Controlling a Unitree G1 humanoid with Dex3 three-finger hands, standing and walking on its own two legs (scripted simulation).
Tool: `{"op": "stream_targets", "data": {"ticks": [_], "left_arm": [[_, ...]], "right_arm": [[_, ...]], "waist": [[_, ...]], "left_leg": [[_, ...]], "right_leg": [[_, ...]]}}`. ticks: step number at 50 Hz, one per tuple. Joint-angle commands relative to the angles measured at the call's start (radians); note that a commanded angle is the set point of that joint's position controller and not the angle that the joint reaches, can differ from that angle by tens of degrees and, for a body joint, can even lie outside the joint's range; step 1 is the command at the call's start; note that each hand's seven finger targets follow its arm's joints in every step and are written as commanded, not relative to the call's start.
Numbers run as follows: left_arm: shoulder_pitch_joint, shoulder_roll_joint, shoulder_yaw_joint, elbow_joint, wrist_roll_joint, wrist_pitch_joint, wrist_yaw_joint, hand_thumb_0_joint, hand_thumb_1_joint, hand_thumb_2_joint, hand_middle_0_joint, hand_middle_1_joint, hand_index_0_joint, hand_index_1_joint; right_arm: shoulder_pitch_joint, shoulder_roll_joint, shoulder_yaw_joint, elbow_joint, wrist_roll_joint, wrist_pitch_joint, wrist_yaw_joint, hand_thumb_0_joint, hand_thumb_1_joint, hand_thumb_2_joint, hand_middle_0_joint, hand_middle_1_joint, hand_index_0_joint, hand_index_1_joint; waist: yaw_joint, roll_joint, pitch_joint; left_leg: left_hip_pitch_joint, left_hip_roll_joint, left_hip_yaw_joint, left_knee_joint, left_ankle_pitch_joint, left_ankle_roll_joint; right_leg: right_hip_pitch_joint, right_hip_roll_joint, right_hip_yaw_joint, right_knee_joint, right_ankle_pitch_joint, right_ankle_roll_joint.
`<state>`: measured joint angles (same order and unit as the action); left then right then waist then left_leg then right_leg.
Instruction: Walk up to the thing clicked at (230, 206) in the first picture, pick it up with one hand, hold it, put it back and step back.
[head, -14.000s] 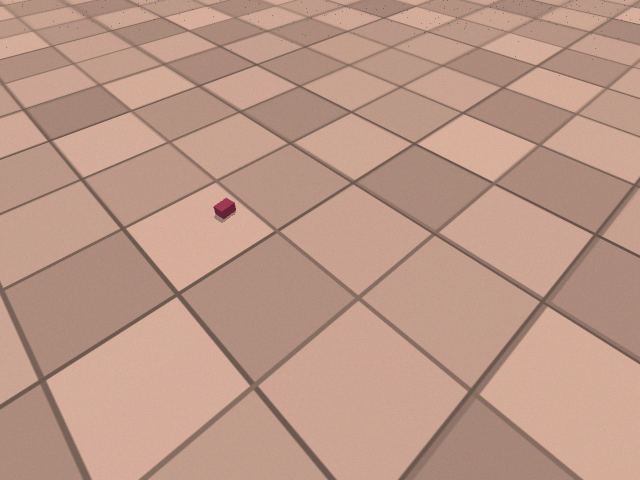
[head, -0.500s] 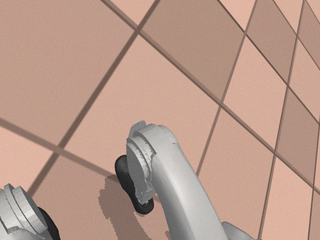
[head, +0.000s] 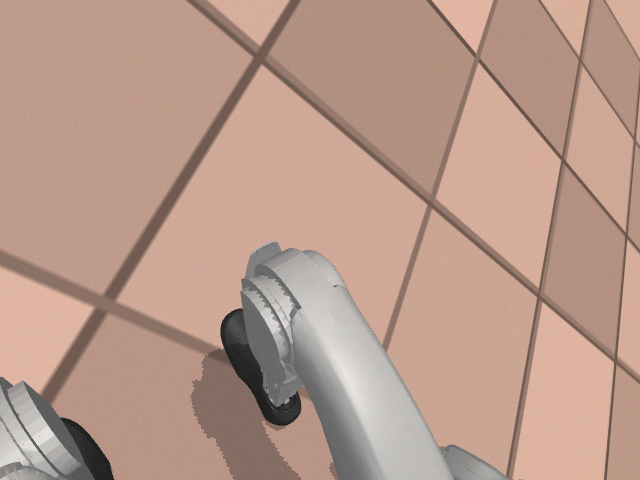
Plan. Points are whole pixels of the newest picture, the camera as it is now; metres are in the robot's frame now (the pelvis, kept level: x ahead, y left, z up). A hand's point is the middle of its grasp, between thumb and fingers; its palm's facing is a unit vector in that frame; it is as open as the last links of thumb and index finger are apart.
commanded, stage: close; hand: left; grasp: from above
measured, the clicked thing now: out of the picture +0.43 +0.34 -0.30
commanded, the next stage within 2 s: settle in 1.22 s
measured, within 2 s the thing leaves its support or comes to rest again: leaves its support in 1.62 s
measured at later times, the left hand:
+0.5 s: hand out of the picture +0.43 +0.34 -0.27, palm faces -0.22 -0.37 -0.90, open 9.8 cm
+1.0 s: hand out of the picture +0.43 +0.35 -0.26, palm faces -0.23 -0.36 -0.90, open 8.7 cm
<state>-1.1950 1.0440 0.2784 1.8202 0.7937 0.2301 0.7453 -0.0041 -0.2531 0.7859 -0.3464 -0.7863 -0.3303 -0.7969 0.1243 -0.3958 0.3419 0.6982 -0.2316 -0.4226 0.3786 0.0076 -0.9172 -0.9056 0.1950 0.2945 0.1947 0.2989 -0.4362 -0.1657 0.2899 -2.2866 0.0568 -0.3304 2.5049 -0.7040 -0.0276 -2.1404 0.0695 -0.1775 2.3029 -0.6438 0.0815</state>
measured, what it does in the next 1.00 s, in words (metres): stands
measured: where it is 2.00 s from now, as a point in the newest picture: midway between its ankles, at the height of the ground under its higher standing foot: (194, 441)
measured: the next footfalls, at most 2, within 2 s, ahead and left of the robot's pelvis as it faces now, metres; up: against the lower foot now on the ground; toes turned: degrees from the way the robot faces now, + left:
none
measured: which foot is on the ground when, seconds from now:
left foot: down 0.00-1.00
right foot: down 0.00-1.00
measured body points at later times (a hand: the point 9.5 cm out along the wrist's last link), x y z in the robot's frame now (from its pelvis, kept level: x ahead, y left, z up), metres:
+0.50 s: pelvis +0.00 +0.00 +0.00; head +0.30 +0.12 +0.31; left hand +0.44 +0.36 -0.22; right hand +0.02 -0.24 -0.03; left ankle +0.07 +0.14 -0.29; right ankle +0.13 -0.13 -0.29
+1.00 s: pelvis +0.00 +0.00 +0.00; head +0.30 +0.12 +0.31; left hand +0.44 +0.36 -0.21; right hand +0.02 -0.24 -0.03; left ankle +0.07 +0.14 -0.29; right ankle +0.13 -0.13 -0.29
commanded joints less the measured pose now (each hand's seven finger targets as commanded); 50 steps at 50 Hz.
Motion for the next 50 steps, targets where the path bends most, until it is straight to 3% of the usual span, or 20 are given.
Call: {"op": "stream_targets", "data": {"ticks": [1,9,14,17,22,23,25,28,31,37,45,48,50], "left_arm": [[-0.213,0.199,-0.039,-0.104,0.013,-0.002,0.023,0.0,-0.142,0.693,-0.431,-0.703,-0.42,-0.711],[-0.215,0.191,-0.049,-0.116,0.01,-0.002,0.018,0.0,-0.023,0.611,-0.516,-0.642,-0.513,-0.642],[-0.2,0.203,-0.03,-0.107,0.006,-0.005,0.031,0.0,0.075,0.6,-0.594,-0.6,-0.588,-0.603],[-0.219,0.202,-0.034,-0.127,0.006,-0.003,0.032,0.0,0.107,0.573,-0.614,-0.581,-0.61,-0.581],[-0.214,0.209,-0.027,-0.101,0.014,0.002,0.041,0.0,0.18,0.519,-0.665,-0.547,-0.667,-0.541],[-0.211,0.201,-0.037,-0.104,0.014,0.002,0.034,0.0,0.194,0.535,-0.683,-0.549,-0.682,-0.547],[-0.216,0.211,-0.029,-0.108,0.015,0.003,0.037,0.0,0.247,0.51,-0.708,-0.541,-0.714,-0.532],[-0.207,0.198,-0.044,-0.108,0.007,0.0,0.026,0.0,0.288,0.499,-0.751,-0.507,-0.753,-0.502],[-0.202,0.212,-0.03,-0.11,0.0,-0.003,0.025,0.0,0.342,0.453,-0.777,-0.491,-0.788,-0.477],[-0.223,0.203,-0.049,-0.119,0.006,0.001,0.02,0.0,0.415,0.49,-0.85,-0.472,-0.851,-0.468],[-0.223,0.201,-0.051,-0.101,0.014,0.003,0.015,0.0,0.486,0.497,-0.914,-0.446,-0.91,-0.447],[-0.22,0.196,-0.065,-0.119,0.019,0.006,0.013,0.0,0.528,0.438,-0.936,-0.418,-0.94,-0.411],[-0.218,0.215,-0.043,-0.109,0.016,0.005,0.015,0.0,0.532,0.417,-0.943,-0.393,-0.946,-0.387]], "right_arm": [[0.214,-0.337,-0.081,0.033,0.008,0.003,-0.008,0.0,-0.903,-0.905,0.199,0.3,0.199,0.3],[0.213,-0.338,-0.079,0.035,0.011,0.006,-0.007,0.0,-0.9,-0.904,0.199,0.3,0.199,0.3],[0.208,-0.34,-0.08,0.036,0.009,0.003,-0.01,0.0,-0.899,-0.903,0.199,0.3,0.199,0.3],[0.22,-0.34,-0.075,0.032,0.005,0.004,-0.008,0.0,-0.898,-0.902,0.199,0.3,0.199,0.3],[0.214,-0.348,-0.08,0.038,0.008,0.008,-0.006,0.0,-0.897,-0.902,0.199,0.3,0.199,0.3],[0.213,-0.339,-0.079,0.034,0.003,0.007,-0.009,0.0,-0.899,-0.902,0.199,0.3,0.199,0.3],[0.205,-0.34,-0.076,0.033,0.009,0.007,-0.007,0.0,-0.895,-0.901,0.199,0.3,0.199,0.3],[0.208,-0.343,-0.078,0.028,0.006,0.004,-0.011,0.0,-0.896,-0.901,0.199,0.3,0.199,0.3],[0.202,-0.339,-0.078,0.038,0.008,0.002,-0.014,0.0,-0.894,-0.9,0.199,0.3,0.199,0.3],[0.219,-0.342,-0.074,0.03,0.007,0.008,-0.013,0.0,-0.892,-0.899,0.199,0.3,0.199,0.3],[0.216,-0.341,-0.075,0.038,0.008,0.009,-0.016,0.0,-0.892,-0.899,0.199,0.3,0.199,0.3],[0.226,-0.344,-0.074,0.028,0.004,0.011,-0.014,0.0,-0.89,-0.898,0.199,0.3,0.199,0.3],[0.219,-0.343,-0.076,0.033,0.012,0.012,-0.016,0.0,-0.889,-0.898,0.199,0.3,0.199,0.3]], "waist": [[-0.074,0.567,-0.643],[-0.075,0.562,-0.63],[-0.066,0.549,-0.648],[-0.076,0.575,-0.652],[-0.071,0.583,-0.638],[-0.083,0.568,-0.626],[-0.069,0.572,-0.619],[-0.087,0.547,-0.626],[-0.07,0.558,-0.628],[-0.085,0.574,-0.63],[-0.08,0.575,-0.618],[-0.09,0.572,-0.641],[-0.076,0.547,-0.63]], "left_leg": [[0.484,0.04,0.13,-0.258,0.204,0.014],[0.484,0.041,0.123,-0.26,0.202,0.014],[0.482,0.043,0.127,-0.256,0.2,0.015],[0.508,0.044,0.127,-0.259,0.232,0.012],[0.503,0.048,0.118,-0.27,0.204,0.01],[0.491,0.041,0.126,-0.267,0.191,0.014],[0.483,0.044,0.121,-0.265,0.192,0.013],[0.478,0.04,0.127,-0.26,0.182,0.018],[0.484,0.042,0.126,-0.266,0.179,0.014],[0.501,0.044,0.12,-0.268,0.213,0.012],[0.499,0.045,0.118,-0.278,0.201,0.01],[0.501,0.042,0.126,-0.269,0.227,0.014],[0.484,0.043,0.123,-0.265,0.207,0.016]], "right_leg": [[0.372,0.025,-0.125,-0.201,0.261,-0.083],[0.357,0.02,-0.132,-0.2,0.257,-0.083],[0.384,0.025,-0.127,-0.211,0.261,-0.081],[0.382,0.023,-0.127,-0.204,0.287,-0.083],[0.367,0.021,-0.132,-0.205,0.261,-0.086],[0.371,0.02,-0.127,-0.209,0.255,-0.082],[0.355,0.016,-0.131,-0.203,0.25,-0.083],[0.374,0.022,-0.125,-0.216,0.249,-0.08],[0.365,0.022,-0.126,-0.213,0.239,-0.082],[0.368,0.02,-0.128,-0.207,0.271,-0.082],[0.356,0.02,-0.132,-0.205,0.256,-0.084],[0.376,0.025,-0.125,-0.213,0.278,-0.083],[0.369,0.021,-0.126,-0.213,0.265,-0.081]]}}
